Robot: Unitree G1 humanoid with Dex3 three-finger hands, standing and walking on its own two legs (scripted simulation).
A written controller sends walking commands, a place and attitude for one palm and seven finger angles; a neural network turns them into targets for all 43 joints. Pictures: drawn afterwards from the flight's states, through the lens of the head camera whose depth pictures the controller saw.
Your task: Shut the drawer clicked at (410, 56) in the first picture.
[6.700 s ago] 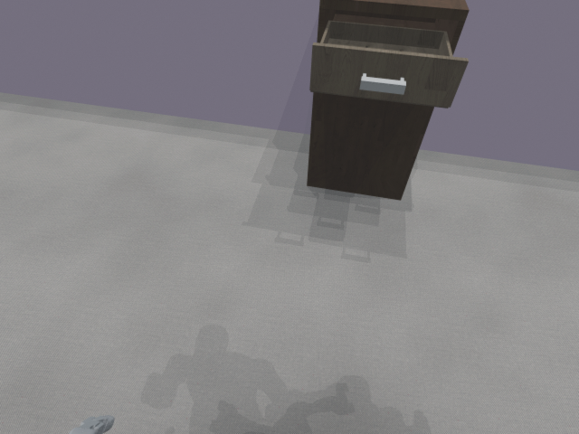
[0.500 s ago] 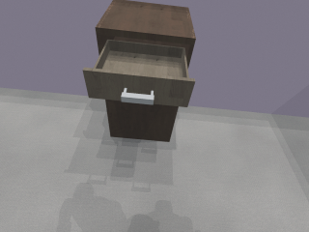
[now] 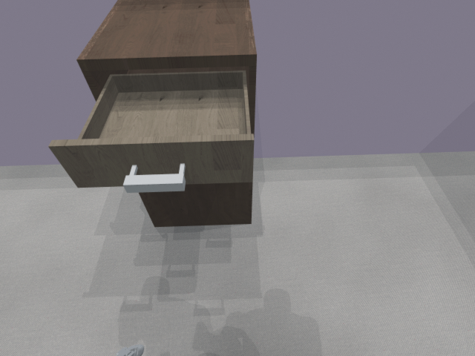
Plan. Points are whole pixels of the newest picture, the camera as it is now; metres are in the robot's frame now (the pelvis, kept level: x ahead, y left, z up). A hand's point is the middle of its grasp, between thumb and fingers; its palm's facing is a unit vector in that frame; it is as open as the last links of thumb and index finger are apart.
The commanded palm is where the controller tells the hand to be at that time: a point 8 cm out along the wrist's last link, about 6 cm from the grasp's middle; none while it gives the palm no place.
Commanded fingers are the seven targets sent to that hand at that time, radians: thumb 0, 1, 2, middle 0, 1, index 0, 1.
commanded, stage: take the last steps up to it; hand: left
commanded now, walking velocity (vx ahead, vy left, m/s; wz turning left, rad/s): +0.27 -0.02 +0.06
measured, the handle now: (156, 175) +0.48 +0.19 +0.00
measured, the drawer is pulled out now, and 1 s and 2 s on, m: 0.30 0.30 0.30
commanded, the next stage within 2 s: come to a stop and stand still in 0.30 s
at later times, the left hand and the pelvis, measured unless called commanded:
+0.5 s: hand out of the picture +0.07 +0.17 -0.18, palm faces +0.12 -0.98 -0.13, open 7.4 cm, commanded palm none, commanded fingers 0.00 0.90 0.90 -0.20 -0.30 -0.20 -0.30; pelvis +0.15 +0.02 +0.00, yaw +0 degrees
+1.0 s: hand (172, 332) +0.20 +0.14 -0.16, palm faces +0.05 -0.97 -0.25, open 7.3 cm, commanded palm none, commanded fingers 0.00 0.90 0.90 -0.20 -0.30 -0.20 -0.30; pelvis +0.15 -0.04 +0.01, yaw +1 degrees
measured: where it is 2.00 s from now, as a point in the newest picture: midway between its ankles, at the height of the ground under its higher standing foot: outside the picture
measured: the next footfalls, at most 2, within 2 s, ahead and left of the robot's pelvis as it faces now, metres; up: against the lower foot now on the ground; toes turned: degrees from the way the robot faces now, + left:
left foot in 0.40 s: +0.20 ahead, +0.09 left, +0.00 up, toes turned +4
right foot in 0.80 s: +0.20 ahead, -0.13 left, +0.00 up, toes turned -2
